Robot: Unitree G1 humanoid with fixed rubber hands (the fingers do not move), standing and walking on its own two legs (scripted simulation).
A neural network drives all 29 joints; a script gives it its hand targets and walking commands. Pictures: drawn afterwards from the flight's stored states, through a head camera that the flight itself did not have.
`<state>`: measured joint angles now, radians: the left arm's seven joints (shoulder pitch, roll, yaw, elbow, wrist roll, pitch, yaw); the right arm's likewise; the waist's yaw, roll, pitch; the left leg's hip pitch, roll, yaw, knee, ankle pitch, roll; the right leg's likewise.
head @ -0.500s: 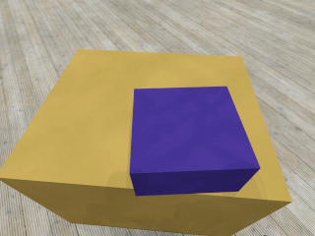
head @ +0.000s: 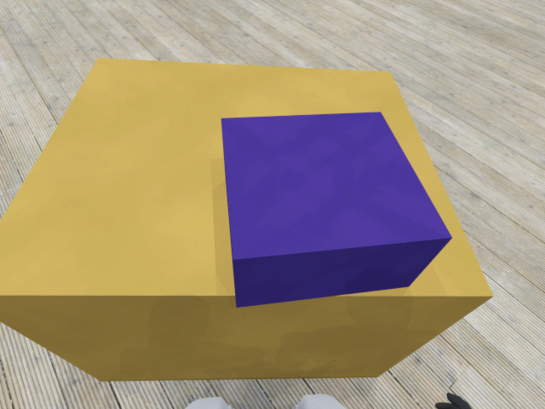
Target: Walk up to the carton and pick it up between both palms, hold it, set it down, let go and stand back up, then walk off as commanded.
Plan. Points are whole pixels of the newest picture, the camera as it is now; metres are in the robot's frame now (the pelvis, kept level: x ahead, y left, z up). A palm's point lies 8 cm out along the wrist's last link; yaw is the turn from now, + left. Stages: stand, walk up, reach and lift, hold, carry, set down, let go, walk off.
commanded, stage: walk up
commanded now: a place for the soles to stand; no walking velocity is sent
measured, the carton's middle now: (314, 202) +0.45 -0.06 +0.02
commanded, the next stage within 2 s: none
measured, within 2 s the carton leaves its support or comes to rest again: neither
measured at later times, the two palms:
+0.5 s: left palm out of the picture +0.07 +0.23 -0.11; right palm out of the picture +0.04 -0.38 -0.10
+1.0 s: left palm out of the picture -0.01 +0.20 -0.10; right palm out of the picture +0.03 -0.39 -0.09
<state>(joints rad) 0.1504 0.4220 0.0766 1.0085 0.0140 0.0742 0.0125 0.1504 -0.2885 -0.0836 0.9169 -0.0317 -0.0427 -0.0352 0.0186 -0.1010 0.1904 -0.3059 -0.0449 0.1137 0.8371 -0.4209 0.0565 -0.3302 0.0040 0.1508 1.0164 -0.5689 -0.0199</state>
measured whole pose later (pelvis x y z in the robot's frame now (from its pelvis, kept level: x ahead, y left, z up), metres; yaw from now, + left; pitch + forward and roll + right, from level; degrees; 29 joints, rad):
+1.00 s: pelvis -0.05 -0.10 +0.02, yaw +4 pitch -6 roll +2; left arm 0.14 0.35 0.04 1.05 0.02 0.01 -0.02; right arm 0.17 -0.34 -0.04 1.06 -0.02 -0.05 -0.02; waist 0.01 -0.04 0.11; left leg -0.24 -0.01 -0.07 0.66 -0.32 -0.04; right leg -0.28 0.04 -0.04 0.72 -0.34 -0.09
